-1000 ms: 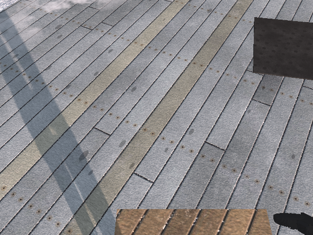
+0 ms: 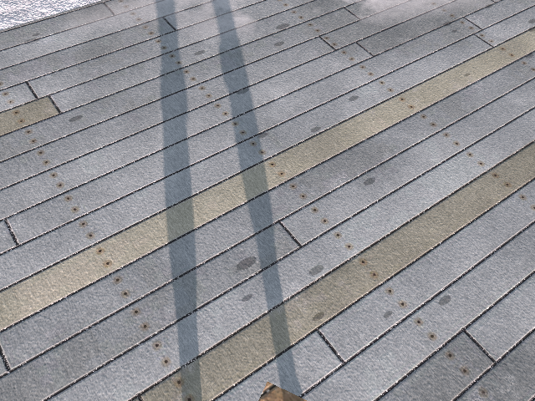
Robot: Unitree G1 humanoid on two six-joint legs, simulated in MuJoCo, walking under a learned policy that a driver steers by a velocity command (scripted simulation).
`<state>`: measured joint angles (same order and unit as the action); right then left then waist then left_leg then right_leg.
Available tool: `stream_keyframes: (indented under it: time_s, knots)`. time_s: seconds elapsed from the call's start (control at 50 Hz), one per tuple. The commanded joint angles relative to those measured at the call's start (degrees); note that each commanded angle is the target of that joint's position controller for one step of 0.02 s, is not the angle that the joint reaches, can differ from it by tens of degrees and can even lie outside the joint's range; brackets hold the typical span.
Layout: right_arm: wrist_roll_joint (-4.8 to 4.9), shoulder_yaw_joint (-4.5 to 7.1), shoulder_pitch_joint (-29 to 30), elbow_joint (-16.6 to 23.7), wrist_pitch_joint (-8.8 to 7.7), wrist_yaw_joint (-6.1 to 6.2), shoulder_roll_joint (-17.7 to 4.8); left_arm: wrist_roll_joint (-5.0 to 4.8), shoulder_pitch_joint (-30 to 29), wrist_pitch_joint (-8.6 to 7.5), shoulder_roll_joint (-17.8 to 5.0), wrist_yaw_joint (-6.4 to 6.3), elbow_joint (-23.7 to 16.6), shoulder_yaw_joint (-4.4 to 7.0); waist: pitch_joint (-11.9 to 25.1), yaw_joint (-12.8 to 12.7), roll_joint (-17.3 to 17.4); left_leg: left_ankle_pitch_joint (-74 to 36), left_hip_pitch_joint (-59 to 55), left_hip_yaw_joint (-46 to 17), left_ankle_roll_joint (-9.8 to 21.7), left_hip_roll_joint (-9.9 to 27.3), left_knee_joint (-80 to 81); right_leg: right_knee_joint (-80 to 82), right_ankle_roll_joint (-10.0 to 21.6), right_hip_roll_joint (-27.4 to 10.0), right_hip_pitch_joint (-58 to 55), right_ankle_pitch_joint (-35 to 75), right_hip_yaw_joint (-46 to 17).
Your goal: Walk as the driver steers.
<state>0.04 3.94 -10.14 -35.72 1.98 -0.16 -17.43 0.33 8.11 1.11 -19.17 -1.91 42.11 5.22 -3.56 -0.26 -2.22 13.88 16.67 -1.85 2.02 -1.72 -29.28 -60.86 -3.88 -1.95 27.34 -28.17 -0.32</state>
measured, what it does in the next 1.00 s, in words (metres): steps on the spot, turning right: right foot, then right foot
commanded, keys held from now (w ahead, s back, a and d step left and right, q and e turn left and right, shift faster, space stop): q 0.12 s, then e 0.84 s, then q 0.04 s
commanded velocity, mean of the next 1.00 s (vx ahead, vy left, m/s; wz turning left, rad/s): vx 0.00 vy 0.00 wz -0.18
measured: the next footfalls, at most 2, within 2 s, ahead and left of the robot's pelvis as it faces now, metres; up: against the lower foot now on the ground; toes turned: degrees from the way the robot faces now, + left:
right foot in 0.32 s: +0.07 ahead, -0.14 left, +0.00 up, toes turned +6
right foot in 0.86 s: +0.02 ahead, -0.17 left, +0.00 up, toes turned -14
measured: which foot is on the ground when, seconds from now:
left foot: down 0.00-0.86, up 0.88-1.00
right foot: up 0.00-0.30, down 0.32-0.58, up 0.60-0.84, down 0.86-1.00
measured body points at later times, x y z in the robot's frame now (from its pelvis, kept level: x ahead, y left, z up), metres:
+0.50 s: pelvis +0.01 -0.01 -0.01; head +0.03 -0.02 +0.44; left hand +0.14 +0.27 -0.11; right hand +0.17 -0.27 -0.11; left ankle +0.01 +0.09 -0.74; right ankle +0.03 -0.15 -0.74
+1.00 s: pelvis -0.01 -0.07 +0.00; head +0.03 -0.11 +0.44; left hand +0.22 +0.16 -0.08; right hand +0.06 -0.39 -0.12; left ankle +0.01 +0.08 -0.66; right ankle -0.02 -0.16 -0.74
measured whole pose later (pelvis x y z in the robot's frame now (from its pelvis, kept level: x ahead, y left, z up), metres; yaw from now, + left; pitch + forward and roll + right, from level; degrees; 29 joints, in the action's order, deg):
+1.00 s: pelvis -0.01 -0.07 +0.00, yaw -16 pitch +2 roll +2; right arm -0.4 5.1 -8.0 -40.6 1.5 2.2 -19.0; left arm -0.1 11.0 1.1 -17.1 0.2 35.2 3.1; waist -3.5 -0.1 2.3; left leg 26.7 29.2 -1.3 -4.0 0.9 -64.1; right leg -30.3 3.2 2.0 17.5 -13.1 -1.6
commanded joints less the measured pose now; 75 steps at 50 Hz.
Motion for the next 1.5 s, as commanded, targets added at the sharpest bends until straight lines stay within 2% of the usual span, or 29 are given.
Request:
stream_keyframes:
  time_s: [0.02, 0.14, 0.28, 0.32, 0.36, 0.44, 0.52, 0.56, 0.6, 0.62, 0.64, 0.68, 0.78, 0.84, 0.86, 0.88, 0.9, 0.92, 0.98, 1.0, 1.08, 1.16, 1.28, 1.3, 1.34, 1.38, 1.42, 1.44, 1.5]
  knots:
    - [0.52, 2.28, 1.8, 4.0, -1.14, 1.05, -9.1, 0.35, -1.3, -0.72, -5.4, -0.68, -4.3, 1.64, 7.4, 0.1, 9.6, -24.5, -9.8, -16.1, 10.8, 13.5, 9.9, -5.4, -0.6, 0.5, 7.4, 5.2, -3.6]
    - [0.28, 2.31, 1.2, 3.6, -0.84, 2.01, -9.6, -0.30, -1.4, -1.05, -3.6, -0.18, -4.1, 0.89, 8.6, 0.7, 10.1, -16.4, -11.4, -18.0, 10.8, 12.3, 9.5, 9.1, -1.7, 1.7, 4.6, 9.2, -4.2]
    - [-1.23, -0.68, 3.1, 0.3, -1.32, 0.53, -4.4, -0.60, 0.5, -1.47, -1.4, 1.57, -2.8, -0.63, 6.7, 0.8, 9.8, -8.1, -2.4, -16.0, 9.4, 11.2, 9.0, 28.5, 0.3, -0.2, -13.9, 12.8, -1.6]
    - [-1.41, -1.01, 0.8, -1.6, -2.10, 0.25, -4.1, 0.27, 0.7, -1.86, -2.6, 1.70, -2.9, -0.82, 5.4, 0.2, 6.7, -4.4, -0.7, -14.2, 5.3, 8.5, 8.0, 38.0, 2.2, -1.0, -19.7, 24.9, -3.5]
    - [-2.24, -0.25, -3.0, -1.9, -2.93, 0.46, -5.6, -0.40, -0.8, -1.75, -9.8, 1.32, -3.6, 0.67, 5.6, 4.7, -4.0, 1.5, -0.9, -6.1, 0.4, 0.7, 3.4, 35.0, 7.6, -6.2, -17.4, 34.5, -10.1]
    - [-1.29, 0.52, 2.0, -1.1, -1.51, 2.28, -5.2, -0.68, -1.2, -2.10, -6.6, 1.50, -4.3, 0.01, 4.1, 1.9, -8.1, 0.3, -4.8, -1.5, -1.2, -0.3, -1.8, 39.2, 9.6, -6.8, -9.9, 24.3, -16.9]
    - [-0.85, 1.31, 0.3, -1.0, -1.52, 1.91, -4.0, -1.26, -0.3, -1.27, -6.8, 0.54, -5.7, 0.41, 5.5, 1.4, -4.4, -0.1, -5.6, -1.1, -0.1, 0.8, -0.6, 35.3, 9.1, -4.6, -8.5, 23.1, -17.6]
    - [-0.79, 2.12, -0.8, -1.2, -1.62, 1.64, -5.3, -1.41, -0.5, -0.73, -5.8, 0.31, -7.0, 0.26, 5.5, 0.9, 1.9, -1.5, -7.3, -5.0, 2.4, 4.7, 3.8, 29.3, 6.8, -0.7, -4.9, 20.1, -13.5]
    - [-1.08, 2.90, -1.7, -1.3, -1.72, 1.56, -7.9, -1.25, 1.2, -0.23, -4.2, 0.57, -7.7, -0.06, 5.6, 0.3, 12.1, -9.4, -10.4, -16.4, 9.8, 16.9, 10.0, 17.1, 3.4, 4.0, 1.4, 9.1, -5.5]
    - [-1.29, 2.61, -0.8, -0.3, -2.12, 1.87, -7.3, -1.08, 1.1, -0.07, -5.3, 0.85, -8.0, 0.42, 6.1, 1.0, 14.2, -17.2, -10.5, -20.8, 14.3, 23.2, 10.7, 5.9, 2.3, 2.5, 4.0, -4.0, -4.0]
    - [-1.37, 2.22, -0.9, 0.1, -2.53, 2.17, -6.7, -1.35, 0.5, 0.15, -6.8, 1.15, -8.2, 1.22, 5.7, 1.3, 10.3, -23.6, -10.2, -21.2, 16.6, 25.5, 10.7, -3.3, 1.6, 1.3, 6.2, -7.7, -4.9]
    - [-0.47, 2.44, 2.0, 0.2, -2.84, 2.40, -7.6, -1.70, 0.4, 0.94, -4.5, 1.54, -8.1, 0.76, 4.2, 0.0, 6.2, -23.7, -10.3, -13.0, 13.0, 21.6, 10.1, -1.6, 1.0, -1.4, 7.4, -3.2, -4.9]
    - [0.25, 3.38, 1.4, -0.9, -1.11, 2.21, -10.0, -2.11, -0.5, 1.25, -3.1, 3.28, -9.9, -0.17, 7.7, 1.9, 11.1, -27.6, -10.7, -1.0, 9.6, 17.2, 7.0, 16.1, 0.9, 0.1, -4.1, 4.3, 2.5]
    - [1.89, 3.16, 0.6, -1.9, -1.35, 1.67, -9.3, -1.52, 4.7, 1.92, -4.5, 3.16, -8.8, 1.04, 9.0, -0.8, 9.2, -18.8, -6.9, 3.3, 4.9, 16.1, -0.7, 32.7, 4.3, 3.6, -15.7, 17.0, 5.3]
    - [0.88, 2.60, -2.5, -2.9, -1.72, 1.27, -7.0, -1.41, 6.6, 1.95, -7.9, 2.43, -8.9, 2.19, 8.9, -0.7, 1.3, -7.6, 1.3, 7.9, 0.0, 12.6, -10.3, 37.3, 7.2, 0.0, -23.9, 29.2, -2.4]
    - [-2.85, 1.10, -2.1, -0.2, -1.79, 0.97, -3.2, -0.84, 7.0, 1.64, -15.6, 1.44, -11.2, 3.46, 8.6, 1.0, -16.8, 25.2, 19.4, 9.8, -6.5, 4.2, -28.9, 37.5, 16.6, -17.3, -31.4, 54.0, -26.9]
    - [-1.57, 1.83, 4.5, 1.4, -2.08, 1.58, -6.0, 1.53, 8.7, 0.16, -13.8, 2.33, -11.8, 2.74, 13.1, -4.6, -10.4, 27.8, 21.5, -0.7, -6.7, 1.5, -38.5, 40.1, 25.4, -21.4, -26.4, 50.2, -32.5]
    - [0.06, 2.34, 5.6, 1.3, -1.79, 1.97, -7.4, 1.57, 6.5, -1.02, -12.3, 2.68, -11.4, 2.18, 9.7, -3.1, -5.6, 23.2, 22.4, -2.4, -6.0, 2.8, -41.2, 41.0, 23.6, -18.2, -24.3, 43.9, -27.5]
    - [-0.92, 2.75, 2.3, -1.5, -0.84, 3.05, -7.5, -1.07, -0.6, -1.09, -6.8, 1.41, -11.4, 0.29, 7.2, 0.9, -1.3, 10.0, 20.4, -2.7, -5.9, 4.3, -37.9, 42.0, 16.2, -10.8, -20.8, 33.5, -18.4]
    - [-0.38, 2.54, 0.6, -2.2, -0.82, 2.75, -6.8, -0.41, -0.6, -1.21, -6.6, 1.12, -11.6, -0.12, 8.1, 1.5, -4.7, 8.0, 16.8, -2.1, -6.6, 3.8, -38.2, 41.6, 17.1, -11.0, -18.7, 38.3, -17.1]
    - [0.21, 0.95, 0.4, -3.9, -0.88, 1.96, -3.1, 0.70, -0.7, -1.74, -1.1, 0.72, -9.2, -2.17, 9.4, 0.7, -3.9, 3.5, 9.0, -1.4, -7.7, 5.6, -23.0, 41.4, 15.4, -7.8, -19.7, 37.1, -10.0]
    - [0.65, 0.63, 2.3, -3.5, -0.73, 1.28, -4.3, 1.59, 0.3, -1.65, -3.5, 1.24, -6.6, -1.71, 5.6, -1.5, -5.3, 5.9, 2.2, -0.1, -7.0, 5.6, -12.0, 43.7, 16.4, -9.3, -16.4, 24.9, -11.3]
    - [0.69, 0.84, -0.4, -3.3, -1.43, 1.20, -5.5, -0.46, -0.6, -0.55, -6.4, 0.44, -4.7, -0.39, 4.0, 0.5, -2.7, 0.2, 1.3, 1.8, -4.0, 3.9, -0.8, 38.5, 15.9, -11.3, -19.9, 32.7, -12.2]
    - [0.45, 0.97, -0.5, -2.9, -1.57, 1.11, -6.4, -0.58, 0.6, -0.52, -6.1, 0.20, -4.3, -0.21, 4.7, 0.6, -1.3, -7.5, -0.5, 0.4, -2.7, 4.5, 2.0, 36.7, 14.0, -10.1, -20.2, 32.5, -10.6]
    - [1.00, 2.26, -0.8, -3.1, -1.39, 1.33, -10.4, 1.05, 0.7, -1.13, -4.5, -0.24, -6.1, -0.11, 7.9, -1.9, 10.5, -23.8, -3.6, -8.2, 2.5, 9.1, 0.1, 30.3, 8.9, -1.5, -17.1, 25.0, -1.4]
    - [0.60, 2.33, -2.5, -2.1, -1.34, 1.38, -10.0, 1.05, -4.9, -1.06, -2.4, -0.34, -7.5, -0.25, 6.9, 1.6, 14.1, -22.6, -6.8, -20.5, 9.4, 15.3, 6.2, 20.1, 4.9, 5.0, -8.6, 14.3, 3.2]
    - [-0.40, 2.52, -4.8, -2.2, -2.41, 1.44, -10.8, 0.13, -6.4, -0.35, -1.6, 0.02, -8.7, -0.08, 6.3, 3.7, 15.0, -25.4, -12.0, -27.8, 15.0, 20.6, 10.0, 4.6, 3.7, 6.5, 2.9, -9.5, -2.3]
    - [-0.25, 2.44, -3.4, -1.6, -2.79, 1.57, -11.0, -0.04, -4.5, -0.01, -1.9, 0.36, -8.1, 0.21, 6.8, 2.2, 9.7, -25.1, -11.6, -24.4, 14.6, 19.6, 10.0, -0.7, 3.2, 5.0, 4.0, -9.2, -3.9]
    - [1.50, 2.89, 1.7, -1.0, -1.55, 1.81, -10.4, -0.32, -2.4, -0.66, -1.7, 0.71, -7.5, 0.02, 6.5, 0.5, 11.1, -26.4, -10.6, -18.6, 8.9, 13.6, 6.6, 12.0, 0.9, 3.7, 0.9, -1.0, -2.5]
